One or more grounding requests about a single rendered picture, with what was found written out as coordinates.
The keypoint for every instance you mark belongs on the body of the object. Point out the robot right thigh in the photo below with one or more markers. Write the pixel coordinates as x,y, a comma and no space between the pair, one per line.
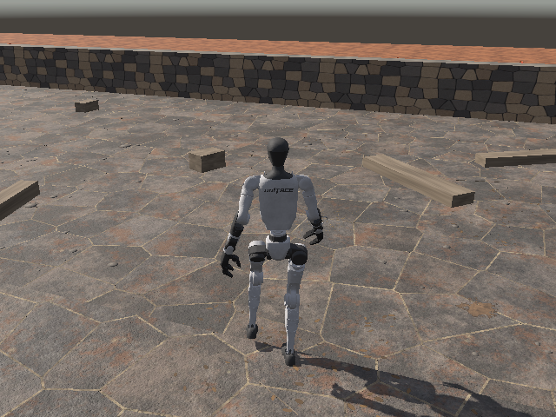
296,265

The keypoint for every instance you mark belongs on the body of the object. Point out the robot left hand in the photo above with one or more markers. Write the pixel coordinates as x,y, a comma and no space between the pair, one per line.
224,263

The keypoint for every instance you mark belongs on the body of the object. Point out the right robot upper arm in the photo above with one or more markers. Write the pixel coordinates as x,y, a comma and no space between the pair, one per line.
304,183

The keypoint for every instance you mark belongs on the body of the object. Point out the right robot forearm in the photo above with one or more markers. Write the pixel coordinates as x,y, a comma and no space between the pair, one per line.
317,224

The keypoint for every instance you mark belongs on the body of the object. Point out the left robot upper arm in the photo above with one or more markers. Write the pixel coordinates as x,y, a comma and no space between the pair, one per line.
250,184

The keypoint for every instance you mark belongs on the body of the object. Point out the robot left foot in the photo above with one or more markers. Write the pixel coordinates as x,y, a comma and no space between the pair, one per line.
251,332

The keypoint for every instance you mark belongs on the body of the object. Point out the left robot forearm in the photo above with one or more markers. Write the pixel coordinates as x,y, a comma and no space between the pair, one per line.
233,236

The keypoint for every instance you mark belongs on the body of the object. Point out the robot right hand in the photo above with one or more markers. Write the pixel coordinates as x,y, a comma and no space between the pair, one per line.
316,240

